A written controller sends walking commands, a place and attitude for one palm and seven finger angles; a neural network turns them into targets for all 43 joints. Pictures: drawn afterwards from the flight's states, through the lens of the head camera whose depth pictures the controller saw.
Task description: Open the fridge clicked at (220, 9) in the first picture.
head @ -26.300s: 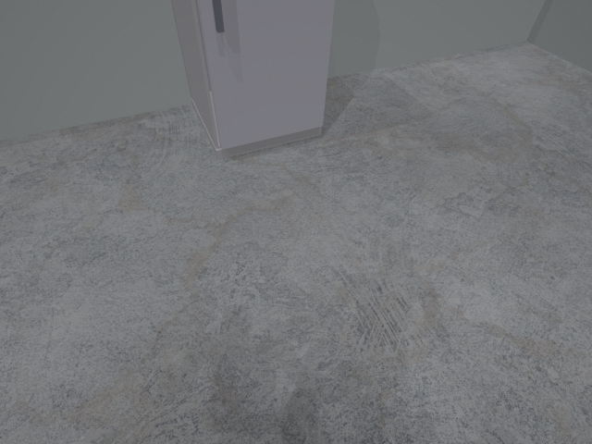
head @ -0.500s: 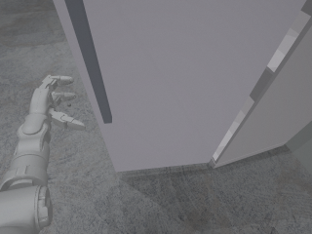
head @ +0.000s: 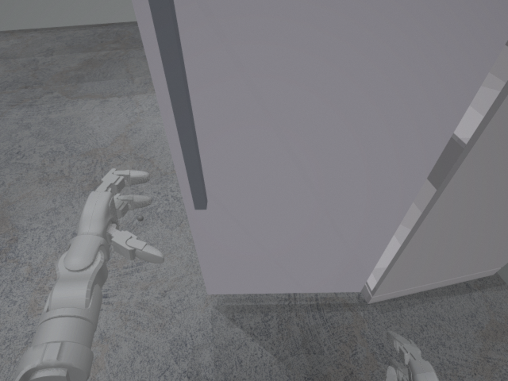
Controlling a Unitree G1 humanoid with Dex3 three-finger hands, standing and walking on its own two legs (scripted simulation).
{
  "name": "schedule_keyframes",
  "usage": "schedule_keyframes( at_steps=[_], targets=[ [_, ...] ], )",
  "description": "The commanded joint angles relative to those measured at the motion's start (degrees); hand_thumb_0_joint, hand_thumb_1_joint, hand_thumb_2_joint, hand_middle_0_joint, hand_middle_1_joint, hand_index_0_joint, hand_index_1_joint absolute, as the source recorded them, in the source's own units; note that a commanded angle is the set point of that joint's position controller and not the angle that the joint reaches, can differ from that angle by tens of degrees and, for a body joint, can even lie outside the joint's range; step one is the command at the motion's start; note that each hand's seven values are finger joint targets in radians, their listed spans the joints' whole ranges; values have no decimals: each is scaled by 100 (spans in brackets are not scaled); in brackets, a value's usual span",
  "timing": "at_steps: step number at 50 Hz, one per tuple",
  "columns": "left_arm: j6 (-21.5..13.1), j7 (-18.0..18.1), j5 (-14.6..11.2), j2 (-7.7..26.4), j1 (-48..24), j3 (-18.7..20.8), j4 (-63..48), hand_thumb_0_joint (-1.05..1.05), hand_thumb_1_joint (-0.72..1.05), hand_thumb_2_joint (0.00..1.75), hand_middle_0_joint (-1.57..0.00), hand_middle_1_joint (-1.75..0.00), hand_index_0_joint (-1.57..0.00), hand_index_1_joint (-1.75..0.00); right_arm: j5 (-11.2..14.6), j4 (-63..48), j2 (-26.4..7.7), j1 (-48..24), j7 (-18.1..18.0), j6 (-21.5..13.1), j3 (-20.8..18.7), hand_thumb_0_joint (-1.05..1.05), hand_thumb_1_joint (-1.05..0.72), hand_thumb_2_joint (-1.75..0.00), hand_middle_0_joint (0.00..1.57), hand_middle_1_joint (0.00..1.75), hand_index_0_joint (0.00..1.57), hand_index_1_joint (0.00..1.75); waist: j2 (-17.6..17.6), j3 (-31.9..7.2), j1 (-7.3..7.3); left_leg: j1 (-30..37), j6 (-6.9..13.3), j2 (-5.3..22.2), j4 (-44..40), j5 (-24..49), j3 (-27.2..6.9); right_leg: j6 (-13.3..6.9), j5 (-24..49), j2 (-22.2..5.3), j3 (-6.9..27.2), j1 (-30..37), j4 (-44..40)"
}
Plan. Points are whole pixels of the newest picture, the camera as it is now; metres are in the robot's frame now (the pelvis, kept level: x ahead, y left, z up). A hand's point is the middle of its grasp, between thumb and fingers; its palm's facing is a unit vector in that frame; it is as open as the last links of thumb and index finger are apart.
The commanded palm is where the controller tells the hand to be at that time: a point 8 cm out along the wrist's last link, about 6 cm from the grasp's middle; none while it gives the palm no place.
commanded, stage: slip the hand off the handle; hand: left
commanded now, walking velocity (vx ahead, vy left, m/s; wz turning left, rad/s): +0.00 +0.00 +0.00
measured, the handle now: (184, 106) +0.52 +0.16 +0.18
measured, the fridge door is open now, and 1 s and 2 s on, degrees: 78 78 78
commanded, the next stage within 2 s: draw the hand back to the body in 0.04 s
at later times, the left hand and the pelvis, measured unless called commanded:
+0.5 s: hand (123, 228) +0.30 +0.21 +0.12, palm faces +0.19 -0.98 -0.02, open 14.7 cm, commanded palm +0.25 +0.26 +0.12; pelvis +0.00 -0.01 +0.00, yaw +0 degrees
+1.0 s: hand (69, 253) +0.24 +0.25 +0.14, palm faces +0.41 -0.86 -0.30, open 12.4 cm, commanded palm +0.19 +0.29 +0.16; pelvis +0.01 +0.00 +0.02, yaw +0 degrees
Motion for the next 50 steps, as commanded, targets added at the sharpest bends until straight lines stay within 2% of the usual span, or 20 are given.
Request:
schedule_keyframes(
  at_steps=[1,8,9,10,11,13,14,15,17,19,20,24,28,30,33,34,36,42,47,50],
  targets=[
    [-364,10,-131,963,-1420,251,-1862,0,-55,20,-25,-115,-25,-115,4,-817,-727,-292,-80,-362,-301,0,-90,-90,20,30,20,30,92,-1275,26,452,168,-281,-594,1039,-273,-109,1125,293,267,733,-472],
    [-264,141,-84,1028,-1763,221,-2042,0,-55,20,-25,-115,-25,-115,-16,-666,-714,-395,-198,-495,-244,0,-90,-90,20,30,20,30,49,-901,-85,401,162,-308,-653,571,-307,-72,623,278,306,515,-621],
    [-812,72,-1452,237,-2468,784,-2730,0,-55,20,-25,-115,-25,-115,-23,-594,-629,-423,-294,-662,-232,0,-90,-90,20,30,20,30,-427,-1071,-117,462,77,-346,-519,632,-411,-138,721,303,289,711,-666],
    [-1095,-6,-1425,556,-2158,883,-2480,0,-55,20,-25,-115,-25,-115,-62,-462,-643,-493,-337,-778,-201,0,-90,-90,20,30,20,30,-373,-1294,57,464,66,-319,-462,648,-327,-144,801,283,415,916,-580],
    [-1233,0,-1257,830,-1592,1070,-2251,0,-55,20,-25,-115,-25,-115,-92,-435,-644,-442,-320,-837,-232,0,-90,-90,20,30,20,30,-55,-1404,175,438,55,-326,-497,805,-314,-148,979,268,394,961,-462],
    [-1183,-19,-667,622,-988,484,-1989,0,-55,20,-25,-115,-25,-115,-103,-467,-605,-398,-212,-848,-211,0,-90,-90,20,30,20,30,416,-1060,163,341,70,-320,-569,908,-262,-137,1067,252,317,674,-344],
    [-1052,-29,-545,757,-714,555,-1874,0,-55,20,-25,-115,-25,-115,-92,-484,-638,-369,-181,-822,-230,0,-90,-90,20,30,20,30,294,-949,197,263,86,-311,-607,891,-260,-134,1058,254,314,681,-373],
    [-882,-79,-555,818,-342,623,-1727,0,-55,20,-25,-115,-25,-115,-79,-544,-674,-370,-169,-789,-239,0,-90,-90,20,30,20,30,34,-879,249,159,108,-298,-660,805,-251,-117,968,246,318,798,-439],
    [-596,-209,-779,911,-614,732,-2095,0,-55,20,-25,-115,-25,-115,-14,-675,-679,-526,-223,-762,-217,0,-90,-90,20,30,20,30,-137,-860,222,122,131,-313,-730,586,-223,-85,759,223,371,902,-601],
    [-489,-238,-977,978,-740,943,-2694,0,-55,20,-25,-115,-25,-115,-19,-759,-642,-617,-284,-824,-213,0,-90,-90,20,30,20,30,7,-1151,295,330,137,-322,-749,713,-211,-91,859,231,409,1108,-654],
    [-489,-202,-1031,1050,-636,1027,-2898,0,-55,20,-25,-115,-25,-115,-42,-783,-639,-635,-300,-867,-184,0,-90,-90,20,30,20,30,-130,-1195,298,349,147,-315,-748,763,-224,-77,865,237,412,1191,-676],
    [-539,-143,-1012,894,-184,980,-3240,0,-55,20,-25,-115,-25,-115,-58,-698,-611,-594,-289,-1022,-192,0,-90,-90,20,30,20,30,-55,-1069,271,517,141,-306,-776,1004,-215,-60,1196,265,349,1147,-660],
    [-293,-331,-1072,839,133,913,-3336,0,-55,20,-25,-115,-25,-115,-13,-697,-614,-669,-322,-1083,-168,0,-90,-90,20,30,20,30,-21,-657,272,457,149,-314,-870,708,-192,-39,816,238,378,1014,-826],
    [-110,-394,-1138,1006,338,1103,-3386,0,-48,24,-25,-111,-25,-111,-2,-711,-632,-718,-361,-1105,-156,0,-90,-90,20,30,20,30,-145,-576,312,452,166,-308,-878,616,-185,-24,610,217,435,1051,-930],
    [35,-453,-1195,981,310,1104,-3855,0,-37,29,-24,-104,-24,-104,16,-736,-586,-791,-400,-1158,-127,0,-90,-90,20,30,20,30,123,-635,339,642,153,-322,-942,729,-221,-48,702,232,381,1116,-940],
    [-181,282,-395,1767,383,1226,-4089,0,-33,31,-24,-102,-24,-102,-167,-585,-599,-779,-385,-1058,-203,0,-90,-90,20,30,20,30,-22,-321,336,681,193,-342,-1089,714,-152,-4,473,125,495,1117,-1339],
    [-250,765,-160,1159,1083,823,-4072,0,-26,34,-24,-98,-24,-98,-213,-583,-542,-818,-353,-951,-193,0,-90,-90,20,30,20,30,-161,-107,285,811,222,-303,-1191,611,-138,18,214,108,425,1150,-1461],
    [-416,1262,180,1079,1152,660,-4569,0,-4,44,-23,-85,-23,-85,-251,-555,-487,-909,-368,-727,-169,0,-90,-90,20,30,20,30,318,-136,273,1366,195,-289,-1623,719,-145,-23,406,196,298,1456,-1586],
    [-464,1363,258,1131,1512,774,-4817,0,14,53,-23,-75,-23,-75,-299,-562,-469,-994,-359,-615,-180,0,-90,-90,20,30,20,30,-68,-74,326,1504,194,-265,-1809,959,-190,-15,629,234,256,1717,-1679],
    [-469,1369,297,1184,1799,910,-4945,0,25,58,-22,-68,-22,-68,-316,-539,-462,-1028,-336,-546,-194,0,-90,-90,20,30,20,30,252,-10,370,1551,159,-279,-1873,1062,-181,-44,725,249,257,1835,-1725]
  ],
)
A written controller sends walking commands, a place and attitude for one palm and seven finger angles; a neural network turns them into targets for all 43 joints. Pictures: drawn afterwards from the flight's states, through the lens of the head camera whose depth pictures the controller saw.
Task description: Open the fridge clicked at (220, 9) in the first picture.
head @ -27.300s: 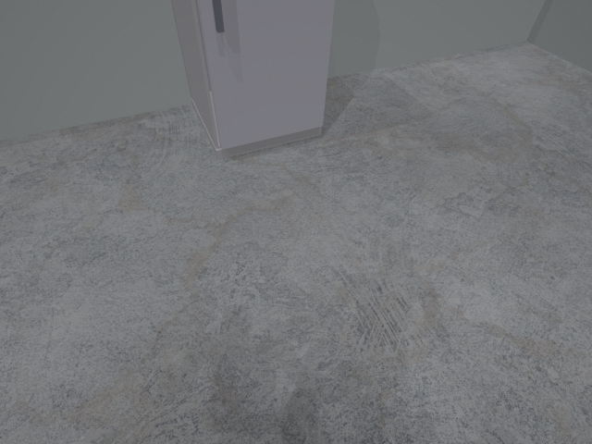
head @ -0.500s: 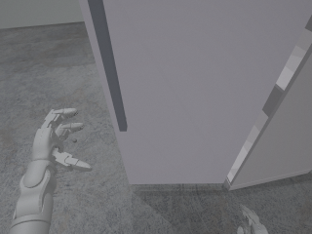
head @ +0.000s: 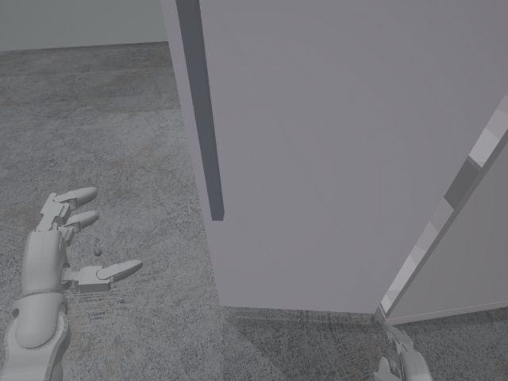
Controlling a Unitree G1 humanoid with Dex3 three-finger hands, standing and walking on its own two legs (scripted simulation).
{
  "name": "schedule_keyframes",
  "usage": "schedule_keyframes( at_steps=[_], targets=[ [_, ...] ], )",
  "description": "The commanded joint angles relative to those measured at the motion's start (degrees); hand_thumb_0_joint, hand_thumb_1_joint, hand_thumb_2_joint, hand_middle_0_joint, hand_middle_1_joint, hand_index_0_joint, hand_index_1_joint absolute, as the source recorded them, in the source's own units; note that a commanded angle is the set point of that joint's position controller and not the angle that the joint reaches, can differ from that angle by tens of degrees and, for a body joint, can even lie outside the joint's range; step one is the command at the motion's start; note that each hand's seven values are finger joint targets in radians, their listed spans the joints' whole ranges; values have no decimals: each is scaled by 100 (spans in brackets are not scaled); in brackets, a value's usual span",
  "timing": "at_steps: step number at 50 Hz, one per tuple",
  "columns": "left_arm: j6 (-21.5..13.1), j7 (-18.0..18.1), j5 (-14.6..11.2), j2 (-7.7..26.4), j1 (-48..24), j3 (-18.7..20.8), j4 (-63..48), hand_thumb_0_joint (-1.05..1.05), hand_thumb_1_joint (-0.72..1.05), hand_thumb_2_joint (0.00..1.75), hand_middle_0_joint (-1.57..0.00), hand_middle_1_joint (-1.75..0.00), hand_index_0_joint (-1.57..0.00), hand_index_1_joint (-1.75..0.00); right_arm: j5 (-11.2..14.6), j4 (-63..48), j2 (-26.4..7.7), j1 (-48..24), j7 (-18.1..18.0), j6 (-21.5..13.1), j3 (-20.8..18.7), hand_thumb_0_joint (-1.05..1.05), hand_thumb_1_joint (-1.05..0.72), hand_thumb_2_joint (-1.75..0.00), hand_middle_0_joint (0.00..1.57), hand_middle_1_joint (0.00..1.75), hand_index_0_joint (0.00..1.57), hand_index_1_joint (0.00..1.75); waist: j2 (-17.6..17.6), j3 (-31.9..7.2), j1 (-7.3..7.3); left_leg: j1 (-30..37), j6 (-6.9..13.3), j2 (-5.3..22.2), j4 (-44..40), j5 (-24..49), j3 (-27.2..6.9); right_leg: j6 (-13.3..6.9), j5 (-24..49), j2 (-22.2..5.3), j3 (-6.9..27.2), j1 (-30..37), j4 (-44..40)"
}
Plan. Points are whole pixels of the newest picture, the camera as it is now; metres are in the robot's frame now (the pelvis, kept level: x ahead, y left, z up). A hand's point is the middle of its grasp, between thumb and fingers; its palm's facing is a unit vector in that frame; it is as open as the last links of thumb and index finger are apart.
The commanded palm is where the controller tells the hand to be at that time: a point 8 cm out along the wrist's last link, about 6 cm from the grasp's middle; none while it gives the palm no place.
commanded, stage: draw the hand back to the body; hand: left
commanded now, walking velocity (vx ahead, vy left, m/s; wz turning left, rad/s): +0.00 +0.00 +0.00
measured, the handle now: (207, 123) +0.52 +0.16 +0.16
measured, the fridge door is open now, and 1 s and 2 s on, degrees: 78 78 78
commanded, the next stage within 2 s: step back with the hand held close in 0.74 s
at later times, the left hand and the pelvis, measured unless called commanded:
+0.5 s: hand (55, 256) +0.20 +0.29 +0.15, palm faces +0.49 -0.79 -0.37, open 7.8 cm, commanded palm +0.16 +0.31 +0.17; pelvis +0.01 +0.01 +0.00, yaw +0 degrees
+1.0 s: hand (57, 250) +0.20 +0.28 +0.17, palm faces +0.46 -0.79 -0.41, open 7.4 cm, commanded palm +0.14 +0.31 +0.17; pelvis +0.00 +0.01 +0.00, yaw +0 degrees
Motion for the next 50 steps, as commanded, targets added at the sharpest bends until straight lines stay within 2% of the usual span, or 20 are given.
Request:
schedule_keyframes(
  at_steps=[1,5,8,10,14,18,21,22,26,29,31,34,36,41,43,44,45,46,47,50],
  targets=[
    [-428,92,21,1119,-857,678,-1572,0,28,60,-22,-66,-22,-66,-11,-949,-573,-740,-43,-230,-250,0,-90,-90,20,30,20,30,249,-526,-9,-38,177,-188,-575,631,-187,-55,384,192,283,331,-524],
    [-411,81,28,1239,-443,896,-1812,0,43,67,-22,-58,-22,-58,-57,-971,-600,-735,7,-175,-280,0,-90,-90,20,30,20,30,76,-563,42,40,148,-182,-582,1048,-204,-58,795,241,246,468,-522],
    [-375,56,15,1123,-122,883,-2059,0,54,73,-21,-51,-21,-51,-52,-1031,-549,-710,54,-127,-292,0,-90,-90,20,30,20,30,200,-531,30,37,136,-148,-520,1333,-165,-54,1041,217,233,537,-439],
    [-368,53,19,1248,-8,1038,-2078,0,61,76,-21,-47,-21,-47,-71,-1012,-590,-707,62,-123,-307,0,-90,-90,20,30,20,30,35,-443,56,25,130,-159,-541,1348,-165,-49,1077,248,223,497,-508],
    [-359,64,7,1311,153,1186,-2451,0,75,83,-21,-38,-21,-38,-68,-1057,-570,-673,88,-92,-328,0,-90,-90,20,30,20,30,181,-530,62,47,125,-161,-499,1454,-157,-51,1141,233,226,546,-458],
    [-348,66,-28,1271,451,1261,-2545,0,90,90,-20,-30,-20,-30,-57,-1044,-539,-681,91,-95,-341,0,-90,-90,20,30,20,30,136,-369,50,-17,129,-126,-492,1359,-141,-37,1041,217,207,499,-475],
    [-324,73,-4,1124,345,1083,-2465,0,90,90,-20,-30,-20,-30,-42,-1017,-547,-666,80,-109,-333,0,-90,-90,20,30,20,30,225,-211,-8,-27,128,-125,-533,1212,-143,-40,870,216,206,376,-515],
    [-321,86,-13,1172,260,1113,-2451,0,90,90,-20,-30,-20,-30,-47,-1018,-566,-670,69,-105,-336,0,-90,-90,20,30,20,30,94,-188,2,-39,138,-133,-553,1089,-156,-32,771,223,200,342,-552],
    [-330,117,12,1190,181,1112,-2501,0,90,90,-20,-30,-20,-30,-46,-1010,-558,-679,42,-121,-335,0,-90,-90,20,30,20,30,230,-269,11,-11,130,-140,-591,966,-182,-47,627,216,200,391,-536],
    [-358,145,31,1256,210,1183,-2607,0,90,90,-20,-30,-20,-30,-68,-1010,-550,-682,38,-142,-338,0,-90,-90,20,30,20,30,270,-457,53,53,125,-167,-553,1144,-178,-58,803,225,199,502,-496],
    [-346,130,14,1193,290,1138,-2542,0,90,90,-20,-30,-20,-30,-66,-1006,-532,-708,50,-155,-316,0,-90,-90,20,30,20,30,256,-277,41,-27,115,-144,-573,1118,-195,-54,776,213,197,470,-509],
    [-366,141,18,1253,313,1217,-2560,0,90,90,-20,-30,-20,-30,-76,-990,-533,-696,49,-155,-332,0,-90,-90,20,30,20,30,146,-321,50,-14,117,-149,-558,1123,-180,-56,801,229,197,483,-523],
    [-356,124,14,1223,362,1197,-2536,0,90,90,-20,-30,-20,-30,-75,-989,-516,-710,60,-144,-322,0,-90,-90,20,30,20,30,259,-264,48,-34,110,-139,-564,1166,-173,-57,841,212,203,499,-533],
    [-371,106,-2,1170,372,1155,-2463,0,90,90,-20,-30,-20,-30,-59,-985,-520,-730,55,-135,-341,0,-90,-90,20,30,20,30,74,-186,22,-26,124,-121,-599,935,-147,-33,635,223,205,413,-603],
    [-423,117,12,1198,94,1106,-2778,0,90,90,-20,-30,-20,-30,-68,-1015,-515,-769,51,-158,-326,0,-90,-90,20,30,20,30,297,-291,29,6,129,-153,-590,880,-157,-38,596,215,220,439,-607],
    [-675,192,70,1936,-584,1773,-3131,0,90,90,-20,-30,-20,-30,-12,-1287,-631,-874,71,-14,-289,0,-90,-90,20,30,20,30,-38,249,-228,-664,237,12,-307,403,-179,-31,703,-52,653,-244,-832],
    [-765,187,98,1904,-433,1786,-2843,0,90,90,-20,-30,-20,-30,-15,-1149,-533,-846,57,69,-260,0,-90,-90,20,30,20,30,-195,252,-234,-766,235,-40,-201,149,-260,-78,583,-237,715,-354,-898],
    [-732,149,100,1412,398,1424,-2427,0,90,90,-20,-30,-20,-30,-43,-1117,-483,-758,54,132,-275,0,-90,-90,20,30,20,30,-581,106,-267,-700,230,-34,-13,221,-220,-87,507,-349,706,-529,-887],
    [-718,123,105,1216,822,1280,-2392,0,90,90,-20,-30,-20,-30,-47,-1213,-494,-693,71,189,-315,0,-90,-90,20,30,20,30,-586,-159,-256,-615,236,-32,151,416,-158,-103,648,-443,711,-545,-800],
    [-773,166,95,1288,1304,1375,-2795,0,90,90,-20,-30,-20,-30,-42,-1353,-562,-614,51,291,-386,0,-90,-90,20,30,20,30,10,-868,-275,-492,218,77,198,1235,-208,-89,1379,-455,601,-304,-295]
  ],
)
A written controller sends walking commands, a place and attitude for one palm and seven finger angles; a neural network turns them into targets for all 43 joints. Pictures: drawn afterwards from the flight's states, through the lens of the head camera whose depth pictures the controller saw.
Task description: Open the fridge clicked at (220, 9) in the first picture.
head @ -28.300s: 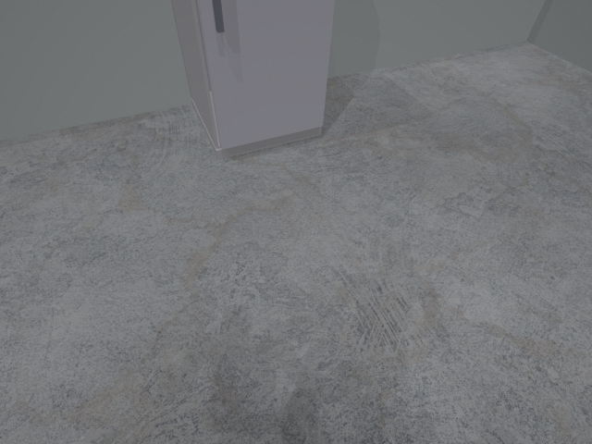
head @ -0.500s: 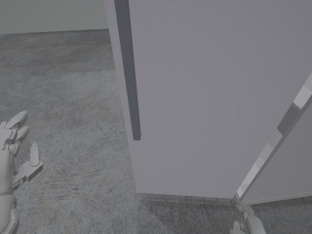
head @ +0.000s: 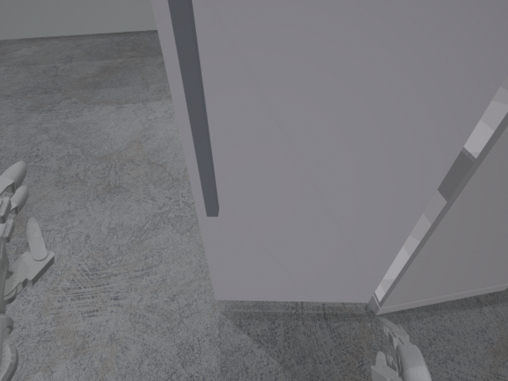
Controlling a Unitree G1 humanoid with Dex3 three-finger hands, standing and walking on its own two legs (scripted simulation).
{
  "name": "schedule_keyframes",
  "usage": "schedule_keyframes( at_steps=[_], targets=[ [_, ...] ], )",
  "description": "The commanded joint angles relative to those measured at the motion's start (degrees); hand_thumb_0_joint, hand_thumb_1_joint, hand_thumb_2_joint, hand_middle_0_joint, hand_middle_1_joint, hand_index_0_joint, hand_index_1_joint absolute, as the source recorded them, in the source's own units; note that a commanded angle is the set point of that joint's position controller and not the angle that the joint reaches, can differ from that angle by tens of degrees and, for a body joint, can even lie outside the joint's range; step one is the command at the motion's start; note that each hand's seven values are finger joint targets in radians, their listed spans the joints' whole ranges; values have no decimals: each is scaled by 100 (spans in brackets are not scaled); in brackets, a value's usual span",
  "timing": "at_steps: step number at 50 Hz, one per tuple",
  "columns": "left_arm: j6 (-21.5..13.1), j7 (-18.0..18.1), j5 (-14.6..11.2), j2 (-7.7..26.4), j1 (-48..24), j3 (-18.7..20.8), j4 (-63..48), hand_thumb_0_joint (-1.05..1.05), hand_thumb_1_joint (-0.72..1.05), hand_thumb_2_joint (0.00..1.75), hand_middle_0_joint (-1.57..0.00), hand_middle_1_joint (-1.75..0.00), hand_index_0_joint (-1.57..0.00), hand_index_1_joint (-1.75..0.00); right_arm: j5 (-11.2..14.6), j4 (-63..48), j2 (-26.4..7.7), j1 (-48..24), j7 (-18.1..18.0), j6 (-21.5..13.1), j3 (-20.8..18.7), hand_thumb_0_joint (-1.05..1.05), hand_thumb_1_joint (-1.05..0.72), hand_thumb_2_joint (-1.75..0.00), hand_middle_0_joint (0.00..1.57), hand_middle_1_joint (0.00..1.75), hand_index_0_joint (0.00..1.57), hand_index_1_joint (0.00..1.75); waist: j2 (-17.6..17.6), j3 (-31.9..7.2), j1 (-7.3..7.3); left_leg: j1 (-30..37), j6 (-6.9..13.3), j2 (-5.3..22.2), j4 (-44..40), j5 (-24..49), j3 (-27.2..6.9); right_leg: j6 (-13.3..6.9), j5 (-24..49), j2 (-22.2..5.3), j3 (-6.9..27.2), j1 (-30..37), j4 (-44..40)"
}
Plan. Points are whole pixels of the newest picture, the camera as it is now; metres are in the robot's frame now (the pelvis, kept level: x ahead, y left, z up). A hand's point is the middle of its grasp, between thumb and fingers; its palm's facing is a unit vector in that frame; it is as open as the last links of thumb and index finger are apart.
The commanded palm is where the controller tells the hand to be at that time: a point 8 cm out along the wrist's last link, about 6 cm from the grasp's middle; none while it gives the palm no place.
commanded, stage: step back with the hand held close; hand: left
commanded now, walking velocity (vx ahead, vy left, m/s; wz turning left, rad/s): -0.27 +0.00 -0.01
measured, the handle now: (201, 117) +0.52 +0.16 +0.16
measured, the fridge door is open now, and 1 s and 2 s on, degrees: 78 78 78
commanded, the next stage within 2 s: stop stepping back and stand still in 1.10 s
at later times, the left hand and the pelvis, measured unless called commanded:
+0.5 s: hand (5, 319) +0.14 +0.28 +0.15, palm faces +0.47 -0.76 -0.45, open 7.4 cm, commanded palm +0.07 +0.32 +0.17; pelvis -0.07 +0.02 -0.02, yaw +0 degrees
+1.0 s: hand out of the picture +0.06 +0.30 +0.17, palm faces +0.50 -0.75 -0.43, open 7.4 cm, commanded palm +0.00 +0.32 +0.17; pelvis -0.13 +0.01 -0.01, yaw +2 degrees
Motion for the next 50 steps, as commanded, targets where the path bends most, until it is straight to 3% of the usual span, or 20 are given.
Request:
schedule_keyframes(
  at_steps=[1,8,13,17,21,23,28,30,32,35,37,39,40,41,42,43,44,46,48,50],
  targets=[
    [-411,97,-9,1077,320,640,-1352,0,90,90,-20,-30,-20,-30,21,-1114,-631,-492,-114,-126,-331,0,-90,-90,20,30,20,30,100,-948,-87,-128,162,91,-126,1572,-238,-104,1419,-436,574,16,-30],
    [-523,212,-12,1338,474,988,-1730,0,90,90,-20,-30,-20,-30,60,-1357,-636,-452,-189,-20,-400,0,-90,-90,20,30,20,30,8,-1030,-88,-716,189,253,-222,1657,-437,-21,1748,-242,565,165,529],
    [-624,249,78,1215,373,945,-1670,0,90,90,-20,-30,-20,-30,70,-1374,-723,-395,-201,-145,-418,0,-90,-90,20,30,20,30,386,-685,-94,-1898,375,429,-682,-96,-690,33,866,-43,549,510,885],
    [-733,272,159,1177,247,944,-1525,0,90,90,-20,-30,-20,-30,94,-1355,-727,-296,-184,-263,-425,0,-90,-90,20,30,20,30,91,-389,-142,-2634,454,372,-674,-1696,-719,-8,197,-133,741,469,818],
    [-870,303,197,1222,14,906,-1650,0,90,90,-20,-30,-20,-30,55,-1260,-693,-176,-161,-384,-409,0,-90,-90,20,30,20,30,-200,-290,-200,-2359,368,168,-214,-1907,-647,-151,-918,-388,1032,-270,200],
    [-930,334,203,1256,-79,907,-1784,0,90,90,-20,-30,-20,-30,41,-1220,-695,-159,-161,-453,-385,0,-90,-90,20,30,20,30,16,-328,-203,-2238,351,184,-311,-1869,-712,-131,-1068,-313,920,-436,260],
    [-1080,330,333,1242,116,1109,-1638,0,90,90,-20,-30,-20,-30,57,-1221,-767,-222,-172,-614,-448,0,-90,-90,20,30,20,30,907,-483,-114,-3545,656,801,-1364,-2878,-1412,85,-159,389,539,1036,1740],
    [-1124,294,324,1397,279,1279,-1592,0,90,90,-20,-30,-20,-30,38,-1237,-754,-237,-139,-666,-481,0,-90,-90,20,30,20,30,652,-570,-103,-3512,668,707,-1037,-2493,-1329,54,361,402,726,1101,1677],
    [-1206,249,283,1343,304,1216,-1609,0,90,90,-20,-30,-20,-30,22,-1179,-689,-132,-97,-712,-471,0,-90,-90,20,30,20,30,267,-365,-193,-3141,511,359,-450,-1985,-994,-112,759,147,1195,515,1099],
    [-1125,258,150,1472,20,1070,-1676,0,90,90,-20,-30,-20,-30,6,-972,-567,-44,-27,-667,-498,0,-90,-90,20,30,20,30,-1033,-574,-196,-1656,39,-292,1393,-1175,-267,-611,-350,-999,2503,-1135,-498],
    [-1027,314,127,1433,-159,886,-1718,0,90,90,-20,-30,-20,-30,-7,-824,-434,-91,22,-574,-419,0,-90,-90,20,30,20,30,-1298,-637,-232,-920,-34,-349,2069,-757,-185,-819,25,-1394,2356,-1720,-713],
    [-952,351,121,1494,-101,961,-1711,0,90,90,-20,-30,-20,-30,18,-831,-447,-146,-9,-520,-391,0,-90,-90,20,30,20,30,-1113,-604,-237,-770,33,-250,1099,-693,-262,-589,440,-1151,1854,-1580,-333],
    [-917,347,129,1539,-123,997,-1790,0,90,90,-20,-30,-20,-30,30,-885,-557,-246,-52,-486,-408,0,-90,-90,20,30,20,30,-551,-486,-243,-738,98,-137,226,-257,-450,-333,272,-664,1454,-1647,88],
    [-964,328,142,1466,-93,1005,-1974,0,90,90,-20,-30,-20,-30,57,-1008,-703,-320,-105,-491,-445,0,-90,-90,20,30,20,30,498,-489,-204,-1181,318,400,-487,-10,-1087,-43,32,-9,1029,-1313,920],
    [-1050,318,199,1489,11,1196,-2024,0,90,90,-20,-30,-20,-30,64,-1095,-788,-434,-132,-550,-500,0,-90,-90,20,30,20,30,1478,-879,-89,-2268,674,1239,-1238,-634,-1835,148,-108,521,633,-93,2267],
    [-1110,263,210,1448,87,1265,-1955,0,90,90,-20,-30,-20,-30,28,-1054,-730,-396,-126,-656,-572,0,-90,-90,20,30,20,30,1798,-1072,-121,-3141,985,1786,-2116,-2287,-2411,165,-1039,817,732,633,3740],
    [-1073,255,231,1434,-29,1277,-1963,0,90,90,-20,-30,-20,-30,-12,-1035,-724,-335,-99,-698,-637,0,-90,-90,20,30,20,30,1459,-702,-183,-3347,1152,1912,-2190,-2458,-2602,133,-1265,862,887,288,4580],
    [-1088,260,119,1290,34,1107,-2011,0,90,90,-20,-30,-20,-30,-29,-892,-594,-369,-30,-825,-648,0,-90,-90,20,30,20,30,558,-641,-75,-1668,1074,1592,-1402,-505,-1999,64,-1643,659,967,-1071,4128],
    [-1041,277,9,1053,260,808,-2099,0,90,90,-20,-30,-20,-30,15,-746,-566,-283,34,-939,-611,0,-90,-90,20,30,20,30,864,-1092,-58,-299,862,1396,-1240,539,-1603,43,-1938,569,711,-1464,3254],
    [-958,293,-25,955,26,577,-2107,0,90,90,-20,-30,-20,-30,-23,-629,-547,-303,42,-979,-553,0,-90,-90,20,30,20,30,1198,-1015,-116,-50,739,1357,-1408,736,-1491,13,-2061,566,617,-1252,2375]
  ],
)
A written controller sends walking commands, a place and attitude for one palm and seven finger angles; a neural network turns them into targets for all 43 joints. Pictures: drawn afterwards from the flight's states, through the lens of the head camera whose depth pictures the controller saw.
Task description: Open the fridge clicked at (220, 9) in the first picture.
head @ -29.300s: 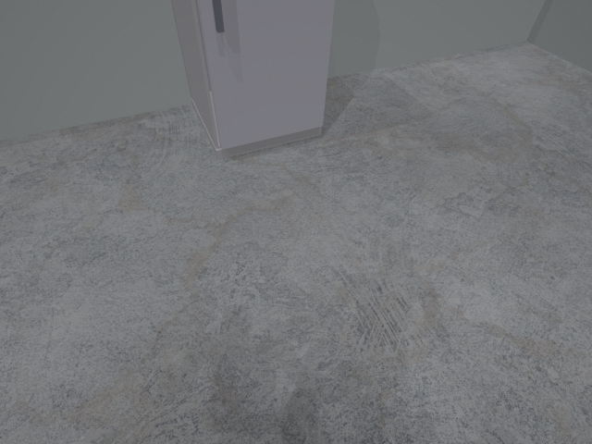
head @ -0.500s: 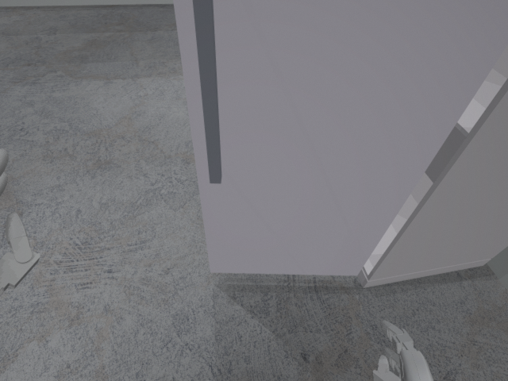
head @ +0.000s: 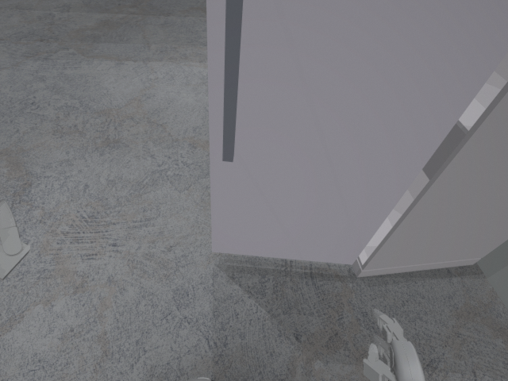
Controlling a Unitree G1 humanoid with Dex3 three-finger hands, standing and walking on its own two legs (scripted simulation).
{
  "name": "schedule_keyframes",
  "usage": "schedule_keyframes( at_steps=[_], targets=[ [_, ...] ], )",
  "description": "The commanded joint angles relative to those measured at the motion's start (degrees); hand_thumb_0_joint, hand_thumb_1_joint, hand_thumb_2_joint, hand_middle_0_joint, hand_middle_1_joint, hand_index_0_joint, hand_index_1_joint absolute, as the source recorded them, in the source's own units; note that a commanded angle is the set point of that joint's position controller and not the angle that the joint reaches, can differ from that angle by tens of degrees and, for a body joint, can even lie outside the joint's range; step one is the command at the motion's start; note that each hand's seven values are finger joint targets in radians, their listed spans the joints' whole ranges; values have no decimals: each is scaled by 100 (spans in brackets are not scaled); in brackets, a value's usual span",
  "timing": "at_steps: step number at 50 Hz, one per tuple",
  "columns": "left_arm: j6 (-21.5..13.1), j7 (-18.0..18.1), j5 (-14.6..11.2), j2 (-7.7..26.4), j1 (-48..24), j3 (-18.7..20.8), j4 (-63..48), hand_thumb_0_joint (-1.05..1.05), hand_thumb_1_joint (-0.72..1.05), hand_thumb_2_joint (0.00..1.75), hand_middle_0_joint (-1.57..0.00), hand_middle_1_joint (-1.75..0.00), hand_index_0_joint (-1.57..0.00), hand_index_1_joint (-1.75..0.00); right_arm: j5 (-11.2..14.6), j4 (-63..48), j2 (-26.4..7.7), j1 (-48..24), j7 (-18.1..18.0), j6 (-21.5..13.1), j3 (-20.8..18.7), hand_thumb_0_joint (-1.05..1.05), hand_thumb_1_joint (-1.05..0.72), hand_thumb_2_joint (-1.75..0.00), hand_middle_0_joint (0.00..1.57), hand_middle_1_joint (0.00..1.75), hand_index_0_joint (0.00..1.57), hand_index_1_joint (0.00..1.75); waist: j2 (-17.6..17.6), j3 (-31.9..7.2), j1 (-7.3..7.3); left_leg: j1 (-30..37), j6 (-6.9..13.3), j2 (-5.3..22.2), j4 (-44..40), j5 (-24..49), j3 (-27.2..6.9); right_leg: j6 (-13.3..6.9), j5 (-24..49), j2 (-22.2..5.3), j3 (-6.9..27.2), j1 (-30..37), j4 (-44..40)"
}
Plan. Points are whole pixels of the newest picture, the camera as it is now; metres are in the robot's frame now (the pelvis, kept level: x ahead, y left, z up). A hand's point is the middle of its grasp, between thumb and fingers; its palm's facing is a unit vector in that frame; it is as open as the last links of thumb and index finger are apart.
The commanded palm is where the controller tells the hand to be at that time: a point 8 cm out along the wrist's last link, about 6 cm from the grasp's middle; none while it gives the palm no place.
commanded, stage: step back with the hand held close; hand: left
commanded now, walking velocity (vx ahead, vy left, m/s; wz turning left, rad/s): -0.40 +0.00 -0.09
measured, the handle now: (233, 61) +0.65 +0.12 +0.17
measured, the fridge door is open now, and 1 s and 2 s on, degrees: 78 78 78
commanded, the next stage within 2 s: stop stepping back and stand still in 0.10 s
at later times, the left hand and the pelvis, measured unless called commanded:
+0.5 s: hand (50, 343) +0.12 +0.22 +0.16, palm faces +0.30 -0.82 -0.48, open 7.4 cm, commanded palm +0.06 +0.26 +0.18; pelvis -0.11 -0.03 +0.00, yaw -5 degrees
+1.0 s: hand out of the picture +0.07 +0.24 +0.17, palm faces +0.42 -0.79 -0.44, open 7.4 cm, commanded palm +0.02 +0.27 +0.18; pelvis -0.14 -0.02 -0.01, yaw -3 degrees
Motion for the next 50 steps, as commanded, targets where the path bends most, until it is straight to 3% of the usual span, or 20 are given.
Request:
schedule_keyframes(
  at_steps=[1,5,6,8,10,12,15,17,20,22,25,26,28,30,32,35,38,41,44,50],
  targets=[
    [-258,89,-136,613,-461,100,-1366,0,90,90,-20,-30,-20,-30,5,-608,-917,-368,-37,-409,-284,0,-90,-90,20,30,20,30,1502,-1028,-44,1590,436,1305,-1751,-154,-1138,-56,-525,-92,-121,72,-1371],
    [-227,52,-187,985,-536,366,-1231,0,90,90,-20,-30,-20,-30,-62,-611,-901,-424,-39,-182,-284,0,-90,-90,20,30,20,30,1498,-1416,23,1959,-95,1037,-1361,828,-552,-277,653,-193,-235,844,-3716],
    [-267,-4,-226,1021,-602,338,-1244,0,90,90,-20,-30,-20,-30,-41,-710,-850,-562,-21,-62,-245,0,-90,-90,20,30,20,30,1136,-1306,22,2003,-220,887,-910,1004,-310,-365,1081,-466,33,746,-4227],
    [-308,21,-214,1531,-585,730,-1152,0,90,90,-20,-30,-20,-30,-9,-830,-715,-747,-52,149,-155,0,-90,-90,20,30,20,30,-530,-1202,29,1700,-468,127,498,-481,320,-718,2554,-1818,1246,65,-4439],
    [-201,7,-155,1549,-482,657,-1000,0,90,90,-20,-30,-20,-30,131,-943,-753,-888,-78,114,-189,0,-90,-90,20,30,20,30,-1652,-972,154,222,-437,-524,1981,-1859,218,-752,4432,-2175,1310,429,-4061],
    [84,-14,-55,1228,363,574,-610,0,90,90,-20,-30,-20,-30,122,-974,-578,-649,-114,242,14,0,-90,-90,20,30,20,30,-1102,-932,-24,-508,-324,-281,1901,-1606,195,-760,6262,-1940,582,1476,-3104],
    [202,53,-128,1153,58,518,-957,0,90,90,-20,-30,-20,-30,119,-942,-822,-509,-190,302,28,0,-90,-90,20,30,20,30,20,-1043,-261,794,-212,-297,-39,29,367,-422,5257,-1548,180,1281,-2714],
    [163,97,-160,1204,312,549,-1100,0,90,90,-20,-30,-20,-30,181,-1022,-1097,-291,-210,204,-141,0,-90,-90,20,30,20,30,739,-1379,-123,1808,49,412,-519,2273,-275,-16,3155,-829,71,904,-2389],
    [53,92,-186,1365,461,693,-1229,0,90,90,-20,-30,-20,-30,41,-1041,-1155,-334,-168,25,-189,0,-90,-90,20,30,20,30,1630,-1177,-97,1899,123,841,-920,2132,-1252,-29,380,-405,-124,342,-2269],
    [-21,94,-130,1229,266,604,-1394,0,90,90,-20,-30,-20,-30,-29,-965,-1104,-260,-157,-33,-204,0,-90,-90,20,30,20,30,1517,-802,-110,973,55,916,-1621,23,-1402,-116,0,-347,-211,905,-2182],
    [-10,105,-104,1178,377,684,-1109,0,90,90,-20,-30,-20,-30,5,-996,-1144,-290,-151,37,-244,0,-90,-90,20,30,20,30,1005,-392,-194,-204,-168,371,-1637,-2476,-812,-296,275,-436,-299,1643,-3238],
    [-10,89,-100,1074,444,600,-908,0,90,90,-20,-30,-20,-30,9,-999,-1101,-294,-144,104,-259,0,-90,-90,20,30,20,30,602,-296,-240,-185,-199,130,-1055,-2432,-559,-453,-179,-696,46,1323,-3568],
    [-47,75,-112,1045,465,576,-721,0,90,90,-20,-30,-20,-30,22,-867,-1056,-145,-129,220,-353,0,-90,-90,20,30,20,30,-670,-191,-243,254,-275,-226,1340,-1523,-154,-1140,-1586,-2018,1965,-19,-4616],
    [-63,126,-95,982,-233,453,-727,0,90,90,-20,-30,-20,-30,36,-729,-1102,-100,-103,213,-328,0,-90,-90,20,30,20,30,-648,103,-263,-472,-252,-130,2630,-1598,-246,-1390,-981,-2514,2412,-18,-4632],
    [-73,149,9,819,-615,210,-285,0,90,90,-20,-30,-20,-30,29,-598,-961,-9,-123,172,-212,0,-90,-90,20,30,20,30,-415,155,-308,-104,-150,147,1671,-1567,-162,-1046,-113,-2152,1404,117,-4122],
    [-71,179,72,785,-944,30,-270,0,90,90,-20,-30,-20,-30,54,-590,-958,-138,-246,55,-211,0,-90,-90,20,30,20,30,-73,98,-266,1097,-37,-74,129,-1352,307,-702,-384,-1658,853,-169,-3744],
    [-143,182,46,942,-677,280,-670,0,90,90,-20,-30,-20,-30,67,-710,-1057,-241,-267,-23,-220,0,-90,-90,20,30,20,30,487,-50,-156,1152,246,506,-473,-1178,-455,-298,578,-919,456,56,-2902],
    [-133,108,31,863,-414,338,-654,0,90,90,-20,-30,-20,-30,71,-656,-916,-228,-228,11,-134,0,-90,-90,20,30,20,30,541,274,-246,295,203,555,-796,-2562,-618,-239,-257,-803,207,199,-2930],
    [-114,120,47,837,-538,371,-606,0,90,90,-20,-30,-20,-30,63,-701,-926,-252,-200,-11,-124,0,-90,-90,20,30,20,30,430,306,-214,65,157,543,-827,-2573,-570,-294,-15,-716,203,447,-3002],
    [-86,78,-52,804,-435,317,-472,0,90,90,-20,-30,-20,-30,100,-656,-868,-201,-125,-96,-131,0,-90,-90,20,30,20,30,78,-350,-222,976,-60,165,210,-470,125,-392,1717,-1194,638,528,-3287]
  ],
)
